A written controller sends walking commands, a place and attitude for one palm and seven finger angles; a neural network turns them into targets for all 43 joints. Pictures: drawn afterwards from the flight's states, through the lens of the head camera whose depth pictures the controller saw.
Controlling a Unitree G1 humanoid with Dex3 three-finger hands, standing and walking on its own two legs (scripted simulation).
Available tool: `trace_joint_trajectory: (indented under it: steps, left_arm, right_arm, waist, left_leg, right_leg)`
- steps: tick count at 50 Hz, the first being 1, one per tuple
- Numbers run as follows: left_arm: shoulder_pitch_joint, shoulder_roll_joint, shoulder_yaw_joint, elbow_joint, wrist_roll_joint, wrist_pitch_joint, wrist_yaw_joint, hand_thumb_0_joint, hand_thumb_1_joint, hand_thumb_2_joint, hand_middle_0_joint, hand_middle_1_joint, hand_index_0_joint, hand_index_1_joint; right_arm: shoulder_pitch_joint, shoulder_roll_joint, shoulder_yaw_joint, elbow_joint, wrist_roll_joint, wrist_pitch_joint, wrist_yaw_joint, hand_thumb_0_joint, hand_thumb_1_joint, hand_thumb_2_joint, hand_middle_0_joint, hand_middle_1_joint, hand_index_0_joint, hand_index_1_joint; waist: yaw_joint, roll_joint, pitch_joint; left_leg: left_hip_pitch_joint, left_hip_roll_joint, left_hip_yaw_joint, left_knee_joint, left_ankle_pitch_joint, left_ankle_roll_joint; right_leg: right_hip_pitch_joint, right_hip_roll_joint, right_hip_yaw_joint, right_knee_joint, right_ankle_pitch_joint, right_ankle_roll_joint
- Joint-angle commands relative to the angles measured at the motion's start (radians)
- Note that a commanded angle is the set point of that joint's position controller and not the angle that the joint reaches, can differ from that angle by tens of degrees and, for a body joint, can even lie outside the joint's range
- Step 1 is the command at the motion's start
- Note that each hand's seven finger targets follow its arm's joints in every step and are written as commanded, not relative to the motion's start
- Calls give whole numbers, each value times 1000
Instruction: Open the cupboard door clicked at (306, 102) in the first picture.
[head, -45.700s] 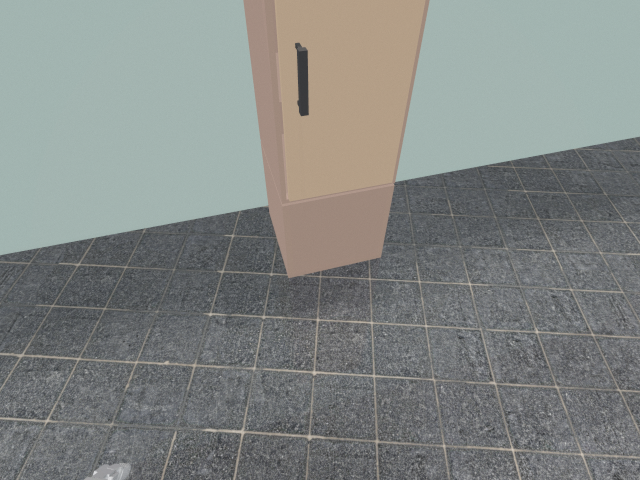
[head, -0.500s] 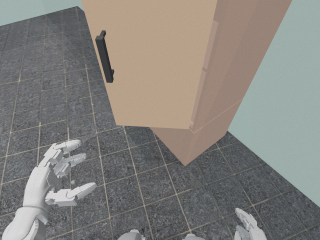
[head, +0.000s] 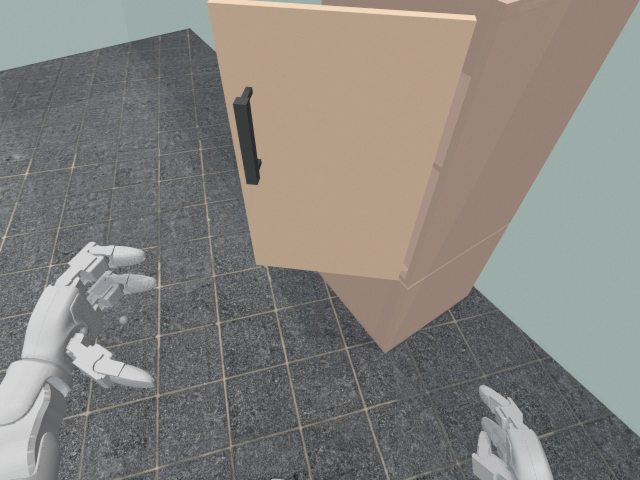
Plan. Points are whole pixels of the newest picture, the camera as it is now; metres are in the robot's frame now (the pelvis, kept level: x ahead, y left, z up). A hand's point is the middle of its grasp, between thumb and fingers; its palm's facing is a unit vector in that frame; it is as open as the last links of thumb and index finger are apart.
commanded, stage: raise the hand with hooked fingers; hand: left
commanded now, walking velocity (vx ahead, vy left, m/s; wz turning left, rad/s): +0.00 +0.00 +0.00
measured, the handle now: (250, 137) +0.61 +0.17 +0.09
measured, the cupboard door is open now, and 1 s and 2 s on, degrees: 49 49 49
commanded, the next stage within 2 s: move the hooked fingers beside the handle in 0.74 s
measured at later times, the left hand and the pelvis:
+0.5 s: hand (129, 294) +0.29 +0.25 +0.09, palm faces -0.04 -1.00 -0.03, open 14.0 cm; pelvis +0.00 -0.01 +0.01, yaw -1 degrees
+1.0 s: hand (132, 282) +0.31 +0.25 +0.09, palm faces -0.02 -1.00 -0.01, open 14.0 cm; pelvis +0.00 -0.02 +0.01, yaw +0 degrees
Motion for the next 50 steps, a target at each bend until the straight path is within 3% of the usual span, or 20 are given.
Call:
trace_joint_trajectory:
  steps: [1, 2, 5, 7, 10, 12, 14, 16, 21, 25, 28, 32, 35, 36, 40, 42, 44, 45, 46, 50]
  left_arm:
    - [-265, 254, 116, -159, -35, -25, -55, 0, -500, 300, -300, -1200, -300, -1200]
    - [-281, 275, 137, -165, -38, -32, -56, 0, -500, 300, -300, -1200, -300, -1200]
    - [-328, 333, 195, -161, -47, -57, -53, 0, -500, 300, -300, -1200, -300, -1200]
    - [-340, 311, 183, -105, -51, -62, -65, 0, -500, 300, -300, -1200, -300, -1200]
    - [-374, 326, 182, -22, -51, -42, -99, 0, -500, 300, -300, -1200, -300, -1200]
    - [-399, 329, 173, 38, -52, -12, -128, 0, -500, 300, -300, -1200, -300, -1200]
    - [-373, 291, 139, 83, -55, 13, -153, 0, -500, 300, -300, -1200, -300, -1200]
    - [-358, 291, 134, 98, -61, 26, -175, 0, -500, 300, -300, -1200, -300, -1200]
    - [-380, 384, 221, -47, -58, -40, -128, 0, -500, 300, -300, -1200, -300, -1200]
    - [-369, 381, 242, -57, -57, -77, -83, 0, -500, 300, -300, -1200, -300, -1200]
    - [-372, 333, 200, 0, -50, -61, -89, 0, -500, 300, -300, -1200, -300, -1200]
    - [-383, 333, 172, -18, -40, -39, -116, 0, -500, 300, -300, -1200, -300, -1200]
    - [-360, 343, 192, -14, -56, -38, -124, 0, -500, 300, -300, -1200, -300, -1200]
    - [-373, 338, 190, -26, -61, -43, -125, 0, -500, 300, -300, -1200, -300, -1200]
    - [-383, 331, 200, 44, -77, -40, -125, 0, -500, 300, -300, -1200, -300, -1200]
    - [-392, 322, 190, 66, -70, -34, -129, 0, -500, 300, -300, -1200, -300, -1200]
    - [-499, 310, 147, 53, -49, -38, -127, 0, -500, 300, -300, -1200, -300, -1200]
    - [-543, 332, 155, 56, -47, -38, -126, 0, -500, 300, -300, -1200, -300, -1200]
    - [-586, 345, 148, 59, -35, -42, -126, 0, -500, 300, -300, -1200, -300, -1200]
    - [-701, 342, 121, 99, -23, -65, -117, 0, -500, 300, -300, -1200, -300, -1200]
  right_arm:
    - [-19, -162, -69, -127, 9, -43, -27, 0, -900, -900, 200, 300, 200, 300]
    - [-20, -160, -69, -123, 8, -43, -29, 0, -900, -900, 200, 300, 200, 300]
    - [-14, -159, -64, -116, -1, -41, -30, 0, -900, -900, 200, 300, 200, 300]
    - [-15, -155, -61, -106, 3, -39, -31, 0, -900, -900, 200, 300, 200, 300]
    - [-16, -166, -62, -100, 6, -35, -34, 0, -900, -900, 200, 300, 200, 300]
    - [-14, -169, -62, -97, 12, -29, -38, 0, -900, -900, 200, 300, 200, 300]
    - [-13, -172, -65, -106, 16, -30, -37, 0, -900, -900, 200, 300, 200, 300]
    - [-14, -175, -66, -117, 17, -31, -30, 0, -900, -900, 200, 300, 200, 300]
    - [-2, -169, -73, -132, 3, -35, -13, 0, -900, -900, 200, 300, 200, 300]
    - [0, -165, -71, -126, -1, -33, -12, 0, -900, -900, 200, 300, 200, 300]
    - [-6, -161, -69, -121, 7, -30, -18, 0, -900, -900, 200, 300, 200, 300]
    - [0, -165, -71, -122, 9, -33, -25, 0, -900, -900, 200, 300, 200, 300]
    - [4, -168, -72, -124, 6, -36, -25, 0, -900, -900, 200, 300, 200, 300]
    - [1, -164, -71, -122, 9, -36, -24, 0, -900, -900, 200, 300, 200, 300]
    - [-3, -167, -66, -116, 8, -30, -25, 0, -900, -900, 200, 300, 200, 300]
    - [-7, -165, -66, -115, 11, -27, -25, 0, -900, -900, 200, 300, 200, 300]
    - [-3, -165, -66, -107, 12, -25, -30, 0, -900, -900, 200, 300, 200, 300]
    - [2, -168, -66, -106, 11, -22, -31, 0, -900, -900, 200, 300, 200, 300]
    - [5, -168, -66, -100, 11, -20, -33, 0, -900, -900, 200, 300, 200, 300]
    - [21, -170, -63, -85, 9, -15, -39, 0, -900, -900, 200, 300, 200, 300]
  waist:
    - [-17, 38, -182]
    - [-12, 61, -199]
    - [-3, 52, -224]
    - [-12, 56, -202]
    - [-12, 64, -175]
    - [-19, 53, -160]
    - [-21, 5, -146]
    - [-12, -5, -144]
    - [9, 46, -238]
    - [6, 52, -203]
    - [-15, 69, -148]
    - [-13, 94, -193]
    - [-10, 14, -210]
    - [-11, 25, -212]
    - [-13, -29, -154]
    - [-15, -10, -153]
    - [-36, 43, -168]
    - [-42, 34, -164]
    - [-45, 62, -181]
    - [-62, 35, -213]
  left_leg:
    - [184, 23, -94, -168, 282, -45]
    - [202, 23, -92, -169, 297, -46]
    - [226, 21, -94, -171, 339, -48]
    - [227, 23, -90, -180, 324, -47]
    - [211, 17, -82, -187, 288, -39]
    - [195, 15, -74, -194, 256, -33]
    - [176, 13, -75, -198, 235, -28]
    - [158, 10, -67, -188, 241, -25]
    - [197, 11, -66, -184, 288, -27]
    - [176, 11, -58, -185, 264, -26]
    - [151, 11, -48, -187, 200, -23]
    - [184, 12, -53, -186, 245, -20]
    - [177, 13, -54, -172, 285, -18]
    - [178, 13, -53, -175, 284, -19]
    - [138, 12, -52, -170, 248, -22]
    - [124, 10, -47, -169, 227, -23]
    - [151, 10, -48, -170, 214, -21]
    - [153, 11, -50, -159, 218, -20]
    - [155, 12, -52, -163, 216, -21]
    - [165, 13, -61, -153, 213, -19]
  right_leg:
    - [65, 21, 33, -112, 232, -9]
    - [74, 21, 35, -115, 239, -10]
    - [105, 25, 39, -120, 270, -13]
    - [96, 23, 38, -131, 262, -11]
    - [104, 20, 49, -148, 246, -14]
    - [101, 13, 56, -167, 232, -9]
    - [92, 11, 58, -177, 215, -5]
    - [105, 7, 75, -178, 228, -6]
    - [145, 14, 78, -161, 250, -10]
    - [145, 15, 82, -160, 233, -7]
    - [107, 6, 95, -180, 178, 0]
    - [126, 7, 91, -173, 232, -2]
    - [156, 8, 98, -166, 287, 3]
    - [152, 7, 96, -167, 289, 5]
    - [129, 7, 103, -172, 253, 6]
    - [121, -1, 112, -175, 230, 8]
    - [89, 1, 104, -173, 209, 7]
    - [86, 4, 111, -169, 213, 5]
    - [85, 4, 106, -166, 206, 3]
    - [76, 8, 106, -159, 201, 1]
